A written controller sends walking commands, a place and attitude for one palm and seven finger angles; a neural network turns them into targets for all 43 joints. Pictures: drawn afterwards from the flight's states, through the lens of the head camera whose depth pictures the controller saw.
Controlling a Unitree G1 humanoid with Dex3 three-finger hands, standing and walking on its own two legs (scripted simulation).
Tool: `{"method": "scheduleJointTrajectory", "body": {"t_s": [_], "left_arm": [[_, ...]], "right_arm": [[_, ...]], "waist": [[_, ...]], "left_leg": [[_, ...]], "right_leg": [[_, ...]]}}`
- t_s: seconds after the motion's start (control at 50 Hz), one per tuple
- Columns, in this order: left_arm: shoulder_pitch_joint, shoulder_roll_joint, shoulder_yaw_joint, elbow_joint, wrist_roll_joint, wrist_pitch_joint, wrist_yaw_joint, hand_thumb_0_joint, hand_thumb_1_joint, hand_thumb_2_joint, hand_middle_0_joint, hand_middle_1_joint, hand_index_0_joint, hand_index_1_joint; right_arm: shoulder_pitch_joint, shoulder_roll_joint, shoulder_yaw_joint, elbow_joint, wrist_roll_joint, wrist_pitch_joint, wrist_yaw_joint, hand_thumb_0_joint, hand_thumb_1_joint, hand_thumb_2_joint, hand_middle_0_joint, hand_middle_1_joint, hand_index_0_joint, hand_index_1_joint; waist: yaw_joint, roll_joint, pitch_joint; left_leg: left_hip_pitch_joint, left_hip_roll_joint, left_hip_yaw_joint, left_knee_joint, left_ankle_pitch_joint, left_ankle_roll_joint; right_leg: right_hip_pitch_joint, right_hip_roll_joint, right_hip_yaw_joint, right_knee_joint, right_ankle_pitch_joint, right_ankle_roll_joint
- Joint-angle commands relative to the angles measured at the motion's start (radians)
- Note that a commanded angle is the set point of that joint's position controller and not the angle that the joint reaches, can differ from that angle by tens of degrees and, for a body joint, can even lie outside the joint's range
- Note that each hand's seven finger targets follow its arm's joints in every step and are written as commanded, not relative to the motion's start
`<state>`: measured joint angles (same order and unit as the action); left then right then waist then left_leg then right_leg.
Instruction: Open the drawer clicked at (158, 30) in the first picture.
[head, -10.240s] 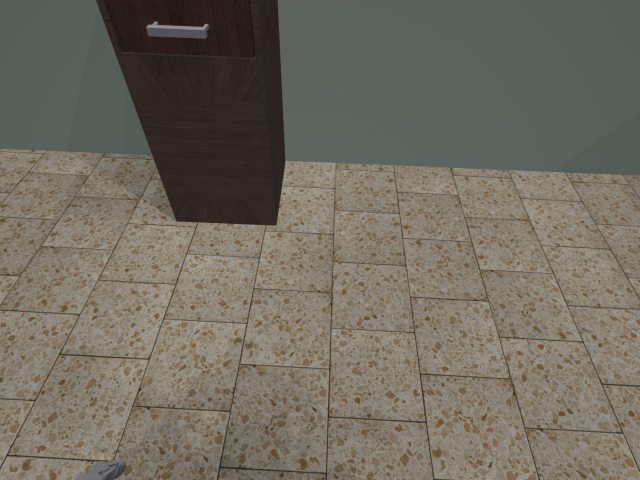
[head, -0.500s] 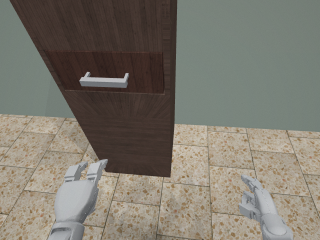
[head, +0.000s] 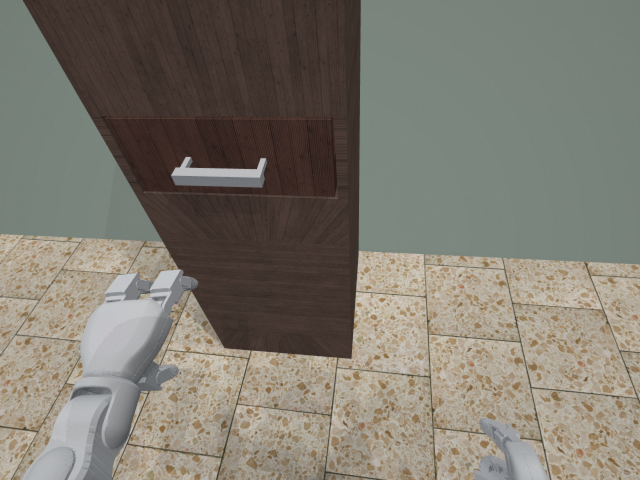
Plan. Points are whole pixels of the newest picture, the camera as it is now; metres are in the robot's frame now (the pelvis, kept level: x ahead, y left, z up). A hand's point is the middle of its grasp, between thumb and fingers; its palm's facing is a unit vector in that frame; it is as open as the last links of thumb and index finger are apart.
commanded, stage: raise the hand with hooked fingers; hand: left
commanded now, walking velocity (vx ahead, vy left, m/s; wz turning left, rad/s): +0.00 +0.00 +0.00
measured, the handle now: (221, 170) +0.58 +0.25 +0.05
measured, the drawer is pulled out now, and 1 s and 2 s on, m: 0.00 0.00 0.00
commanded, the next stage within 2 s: move the hooked fingers above the handle in 1.00 s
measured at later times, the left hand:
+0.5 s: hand (97, 262) +0.30 +0.29 +0.15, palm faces +0.11 -0.07 -0.99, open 13.7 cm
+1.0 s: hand (81, 264) +0.28 +0.29 +0.16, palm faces +0.12 -0.07 -0.99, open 13.8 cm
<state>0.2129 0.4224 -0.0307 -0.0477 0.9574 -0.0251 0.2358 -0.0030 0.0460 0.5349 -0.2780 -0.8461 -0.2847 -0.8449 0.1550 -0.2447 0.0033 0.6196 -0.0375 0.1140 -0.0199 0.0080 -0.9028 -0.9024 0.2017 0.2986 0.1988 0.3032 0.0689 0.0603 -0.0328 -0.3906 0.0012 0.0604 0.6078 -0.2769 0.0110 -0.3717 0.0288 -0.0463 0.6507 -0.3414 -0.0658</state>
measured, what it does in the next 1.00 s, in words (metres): stands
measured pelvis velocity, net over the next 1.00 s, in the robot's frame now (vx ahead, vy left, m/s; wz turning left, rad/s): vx -0.02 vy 0.04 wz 0.03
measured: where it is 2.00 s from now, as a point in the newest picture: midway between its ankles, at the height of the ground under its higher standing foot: outside the picture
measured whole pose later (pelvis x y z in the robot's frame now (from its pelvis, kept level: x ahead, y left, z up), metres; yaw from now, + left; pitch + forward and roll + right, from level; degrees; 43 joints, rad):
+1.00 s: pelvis -0.02 +0.04 +0.02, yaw +2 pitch -2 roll +0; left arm -0.15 0.57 -0.01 -0.07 0.83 -0.03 -0.06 0.00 -0.49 0.30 -0.32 -1.20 -0.32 -1.20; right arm 0.13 -0.27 0.01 0.64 0.02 0.13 0.01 0.01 -0.91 -0.90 0.20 0.30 0.20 0.30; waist 0.10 0.09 0.03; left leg -0.23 -0.05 0.05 0.42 -0.16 0.06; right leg -0.19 -0.01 -0.06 0.43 -0.21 -0.01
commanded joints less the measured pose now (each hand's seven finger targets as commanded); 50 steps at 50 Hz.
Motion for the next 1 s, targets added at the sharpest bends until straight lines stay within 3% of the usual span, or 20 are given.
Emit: {"method": "scheduleJointTrajectory", "body": {"t_s": [0.0,0.06,0.08,0.16,0.24,0.28,0.38,0.44,0.5,0.58,0.66,0.84,0.94,0.98], "left_arm": [[-0.219,0.193,0.14,-0.198,-0.012,-0.001,0.047,0.0,-0.173,0.44,-0.277,-0.99,-0.277,-0.99],[-0.278,0.204,0.127,-0.231,-0.014,0.011,0.03,0.0,-0.243,0.41,-0.282,-1.035,-0.282,-1.035],[-0.285,0.188,0.107,-0.226,-0.017,0.02,0.017,0.0,-0.267,0.4,-0.283,-1.05,-0.283,-1.05],[-0.356,0.205,0.094,-0.215,-0.027,0.054,-0.039,0.0,-0.36,0.36,-0.29,-1.11,-0.29,-1.11],[-0.43,0.271,0.132,-0.215,-0.029,0.079,-0.092,0.0,-0.453,0.32,-0.297,-1.17,-0.297,-1.17],[-0.466,0.267,0.121,-0.218,-0.038,0.086,-0.121,0.0,-0.5,0.3,-0.3,-1.2,-0.3,-1.2],[-0.544,0.289,0.119,-0.189,-0.066,0.102,-0.204,0.0,-0.5,0.3,-0.3,-1.2,-0.3,-1.2],[-0.616,0.324,0.131,-0.21,-0.077,0.094,-0.245,0.0,-0.5,0.3,-0.3,-1.2,-0.3,-1.2],[-0.659,0.337,0.132,-0.184,-0.091,0.083,-0.28,0.0,-0.5,0.3,-0.3,-1.2,-0.3,-1.2],[-0.751,0.376,0.152,-0.183,-0.107,0.058,-0.307,0.0,-0.5,0.3,-0.3,-1.2,-0.3,-1.2],[-0.648,0.338,0.141,-0.141,-0.128,0.048,-0.335,0.0,-0.5,0.3,-0.3,-1.2,-0.3,-1.2],[-0.677,0.414,0.228,-0.242,-0.13,-0.017,-0.276,0.0,-0.5,0.3,-0.3,-1.2,-0.3,-1.2],[-0.684,0.387,0.209,-0.202,-0.129,-0.003,-0.241,0.0,-0.5,0.3,-0.3,-1.2,-0.3,-1.2],[-0.68,0.358,0.171,-0.16,-0.127,0.015,-0.246,0.0,-0.5,0.3,-0.3,-1.2,-0.3,-1.2]], "right_arm": [[-0.19,-0.087,-0.046,-0.175,0.012,-0.062,-0.004,0.0,-0.9,-0.9,0.2,0.3,0.2,0.3],[-0.189,-0.093,-0.05,-0.173,0.018,-0.064,-0.003,0.0,-0.9,-0.9,0.2,0.3,0.2,0.3],[-0.192,-0.093,-0.05,-0.169,0.022,-0.062,-0.003,0.0,-0.9,-0.9,0.2,0.3,0.2,0.3],[-0.198,-0.098,-0.042,-0.167,0.033,-0.048,-0.001,0.0,-0.9,-0.9,0.2,0.3,0.2,0.3],[-0.209,-0.102,-0.031,-0.168,0.04,-0.029,0.0,0.0,-0.9,-0.9,0.2,0.3,0.2,0.3],[-0.208,-0.097,-0.026,-0.164,0.042,-0.018,0.004,0.0,-0.9,-0.9,0.2,0.3,0.2,0.3],[-0.211,-0.101,-0.015,-0.159,0.049,0.0,0.01,0.0,-0.9,-0.9,0.2,0.3,0.2,0.3],[-0.222,-0.104,-0.009,-0.167,0.051,0.0,0.012,0.0,-0.9,-0.9,0.2,0.3,0.2,0.3],[-0.205,-0.109,-0.009,-0.158,0.05,0.001,0.012,0.0,-0.9,-0.9,0.2,0.3,0.2,0.3],[-0.2,-0.114,-0.007,-0.151,0.054,-0.008,0.014,0.0,-0.9,-0.9,0.2,0.3,0.2,0.3],[-0.189,-0.121,-0.011,-0.157,0.057,-0.01,0.027,0.0,-0.9,-0.9,0.2,0.3,0.2,0.3],[-0.182,-0.128,-0.025,-0.159,0.053,-0.031,0.033,0.0,-0.9,-0.9,0.2,0.3,0.2,0.3],[-0.185,-0.126,-0.028,-0.141,0.059,-0.034,0.031,0.0,-0.9,-0.9,0.2,0.3,0.2,0.3],[-0.187,-0.124,-0.025,-0.135,0.061,-0.03,0.028,0.0,-0.9,-0.9,0.2,0.3,0.2,0.3]], "waist": [[0.02,-0.057,-0.205],[0.018,-0.039,-0.236],[0.015,-0.017,-0.23],[0.011,-0.036,-0.198],[0.024,-0.019,-0.207],[0.022,-0.003,-0.21],[0.015,-0.018,-0.188],[0.012,0.014,-0.197],[0.01,-0.014,-0.189],[0.006,0.011,-0.194],[0.02,-0.008,-0.188],[0.035,0.02,-0.22],[0.032,0.011,-0.208],[0.023,-0.003,-0.169]], "left_leg": [[0.099,-0.051,-0.043,-0.067,0.16,0.035],[0.155,-0.044,-0.049,-0.086,0.198,0.035],[0.177,-0.04,-0.049,-0.092,0.215,0.034],[0.206,-0.031,-0.058,-0.127,0.244,0.029],[0.238,-0.023,-0.069,-0.163,0.292,0.021],[0.263,-0.02,-0.074,-0.176,0.329,0.019],[0.282,-0.013,-0.079,-0.204,0.364,0.013],[0.306,-0.011,-0.083,-0.213,0.365,0.01],[0.309,-0.01,-0.09,-0.228,0.348,0.011],[0.315,-0.007,-0.102,-0.243,0.322,0.006],[0.299,-0.007,-0.096,-0.247,0.339,0.004],[0.289,-0.006,-0.11,-0.257,0.269,0.004],[0.275,-0.01,-0.103,-0.263,0.232,0.003],[0.261,-0.011,-0.097,-0.274,0.18,0.006]], "right_leg": [[0.111,-0.042,0.116,-0.153,0.237,0.036],[0.121,-0.036,0.09,-0.152,0.246,0.033],[0.116,-0.033,0.079,-0.154,0.255,0.032],[0.128,-0.028,0.053,-0.171,0.256,0.032],[0.181,-0.02,0.045,-0.189,0.273,0.026],[0.195,-0.019,0.036,-0.197,0.29,0.026],[0.218,-0.014,0.026,-0.227,0.302,0.028],[0.226,-0.012,0.029,-0.244,0.288,0.025],[0.226,-0.013,0.02,-0.259,0.27,0.027],[0.222,-0.014,0.015,-0.271,0.232,0.025],[0.236,-0.015,0.012,-0.273,0.243,0.024],[0.23,-0.009,0.018,-0.271,0.181,0.022],[0.224,-0.012,0.021,-0.276,0.161,0.023],[0.205,-0.016,0.021,-0.286,0.129,0.026]]}}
